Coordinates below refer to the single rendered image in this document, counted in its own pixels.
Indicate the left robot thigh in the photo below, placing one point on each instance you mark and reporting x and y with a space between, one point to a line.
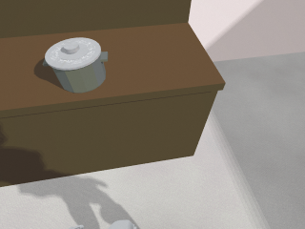
122 224

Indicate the knob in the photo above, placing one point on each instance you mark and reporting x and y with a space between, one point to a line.
71 47

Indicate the pot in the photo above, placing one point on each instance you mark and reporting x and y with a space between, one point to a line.
84 79

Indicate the lid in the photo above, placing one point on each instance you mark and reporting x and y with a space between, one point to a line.
59 59

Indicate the table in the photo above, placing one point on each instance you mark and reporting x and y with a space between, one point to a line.
153 105

